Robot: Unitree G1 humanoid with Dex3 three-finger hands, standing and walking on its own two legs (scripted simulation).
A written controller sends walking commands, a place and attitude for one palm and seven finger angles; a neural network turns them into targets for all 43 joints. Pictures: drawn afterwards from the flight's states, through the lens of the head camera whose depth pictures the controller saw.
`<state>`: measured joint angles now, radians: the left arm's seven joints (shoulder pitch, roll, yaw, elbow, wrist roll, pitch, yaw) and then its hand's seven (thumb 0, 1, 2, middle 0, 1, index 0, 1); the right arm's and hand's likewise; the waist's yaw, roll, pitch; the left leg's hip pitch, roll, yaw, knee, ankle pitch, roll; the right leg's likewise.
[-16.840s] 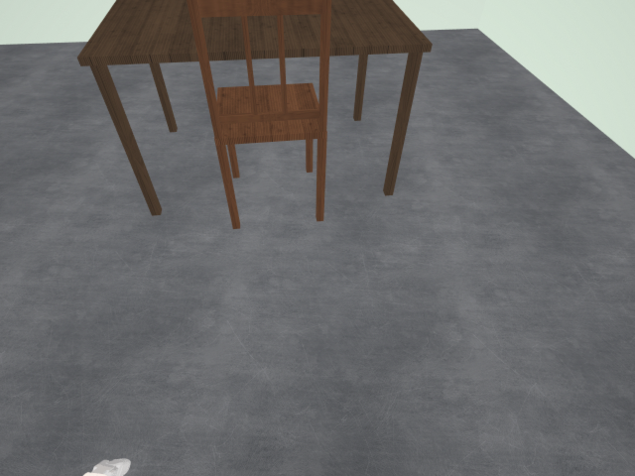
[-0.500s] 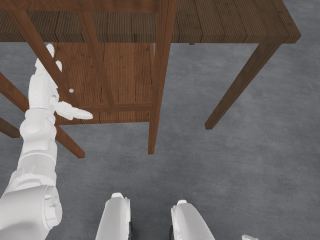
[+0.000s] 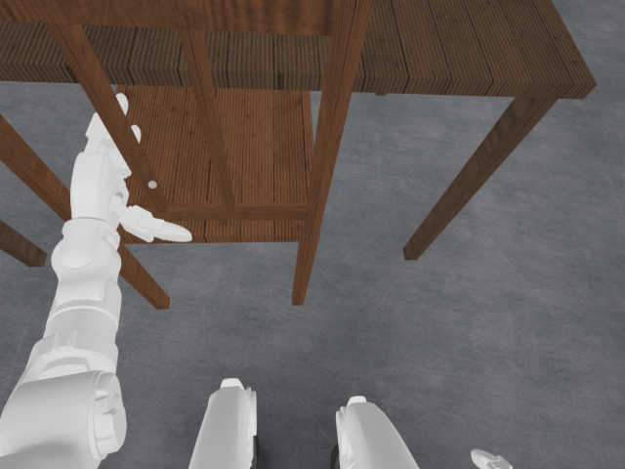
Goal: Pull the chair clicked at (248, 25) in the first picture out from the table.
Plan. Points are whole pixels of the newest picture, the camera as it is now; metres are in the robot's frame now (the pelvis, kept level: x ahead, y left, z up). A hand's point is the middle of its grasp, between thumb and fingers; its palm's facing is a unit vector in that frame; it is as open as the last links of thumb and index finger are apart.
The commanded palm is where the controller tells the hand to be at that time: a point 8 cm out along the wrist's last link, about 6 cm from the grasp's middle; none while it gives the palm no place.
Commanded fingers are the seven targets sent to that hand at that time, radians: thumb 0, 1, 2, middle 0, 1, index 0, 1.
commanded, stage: hook a spindle and tug to test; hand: left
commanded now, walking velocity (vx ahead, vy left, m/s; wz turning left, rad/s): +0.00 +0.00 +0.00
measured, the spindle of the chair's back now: (126, 141) +0.50 +0.22 +0.07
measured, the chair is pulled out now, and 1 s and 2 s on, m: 0.00 0.01 0.09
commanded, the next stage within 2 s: step backward, pulling the chair out in 1.34 s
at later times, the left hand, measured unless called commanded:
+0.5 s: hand (151, 180) +0.46 +0.20 +0.03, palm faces +0.05 -1.00 -0.03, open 9.8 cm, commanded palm +0.44 +0.23 +0.03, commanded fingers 0.00 0.56 0.76 -0.50 -1.45 -0.50 -1.45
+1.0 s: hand (153, 183) +0.46 +0.19 +0.03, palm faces +0.04 -1.00 -0.02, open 5.0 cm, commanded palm +0.42 +0.23 +0.03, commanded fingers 0.00 0.90 0.90 -0.50 -1.45 -0.50 -1.45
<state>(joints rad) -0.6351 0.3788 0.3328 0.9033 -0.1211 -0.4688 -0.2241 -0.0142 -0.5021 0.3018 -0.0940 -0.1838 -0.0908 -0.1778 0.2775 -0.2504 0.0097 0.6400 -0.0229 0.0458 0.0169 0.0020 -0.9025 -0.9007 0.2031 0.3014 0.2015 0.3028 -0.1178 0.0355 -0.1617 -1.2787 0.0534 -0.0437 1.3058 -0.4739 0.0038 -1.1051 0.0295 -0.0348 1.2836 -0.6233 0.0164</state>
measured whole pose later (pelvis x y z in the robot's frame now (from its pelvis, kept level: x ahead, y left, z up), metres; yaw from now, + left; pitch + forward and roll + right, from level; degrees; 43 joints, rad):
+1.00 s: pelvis +0.02 +0.00 +0.01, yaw -1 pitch +26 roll -4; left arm -0.54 0.36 0.34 0.80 -0.15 -0.44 -0.20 0.01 0.78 0.81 -0.44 -1.43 -0.43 -1.45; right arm 0.28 -0.24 0.01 0.62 -0.02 0.06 0.03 0.00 -0.90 -0.90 0.20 0.30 0.20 0.30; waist -0.12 0.03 -0.17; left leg -1.24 0.06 -0.03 1.28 -0.49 0.00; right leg -1.08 0.03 -0.02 1.25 -0.63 0.02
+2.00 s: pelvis -0.01 +0.00 +0.11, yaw +0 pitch +8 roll -2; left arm -0.53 0.22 0.10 1.04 -0.07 -0.19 0.08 0.03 0.75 0.80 -0.31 -1.18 -0.49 -1.44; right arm 0.25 -0.26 -0.01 0.67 0.04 0.09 -0.09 0.00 -0.90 -0.90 0.20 0.30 0.20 0.30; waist -0.09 0.05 0.07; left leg -0.61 0.05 0.01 0.69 -0.22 0.01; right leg -0.47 0.02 0.00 0.65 -0.32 0.03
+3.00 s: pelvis -0.10 +0.01 +0.11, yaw +2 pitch +3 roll +1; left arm -0.59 0.19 0.03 1.02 -0.04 -0.18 0.10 0.03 0.70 0.82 -0.32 -1.22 -0.50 -1.44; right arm 0.17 -0.28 -0.02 0.76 0.03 -0.03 -0.11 0.01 -0.90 -0.90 0.20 0.30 0.20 0.30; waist -0.04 -0.01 0.21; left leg -0.37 0.03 -0.01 0.60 -0.29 -0.04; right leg -0.43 -0.07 -0.01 0.61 -0.23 0.04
